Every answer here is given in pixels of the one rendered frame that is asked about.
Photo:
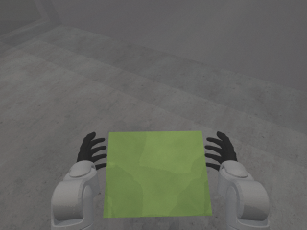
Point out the carton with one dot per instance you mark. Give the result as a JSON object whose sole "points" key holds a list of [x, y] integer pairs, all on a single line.
{"points": [[156, 174]]}

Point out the robot left forearm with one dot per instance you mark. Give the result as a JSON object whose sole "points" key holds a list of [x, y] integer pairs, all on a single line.
{"points": [[72, 205]]}

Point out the right robot hand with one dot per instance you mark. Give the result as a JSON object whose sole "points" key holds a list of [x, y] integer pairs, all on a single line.
{"points": [[226, 151]]}

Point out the robot right forearm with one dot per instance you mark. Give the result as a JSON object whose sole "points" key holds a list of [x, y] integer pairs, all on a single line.
{"points": [[247, 204]]}

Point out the left robot hand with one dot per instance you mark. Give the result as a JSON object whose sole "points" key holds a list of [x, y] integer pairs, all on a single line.
{"points": [[86, 150]]}

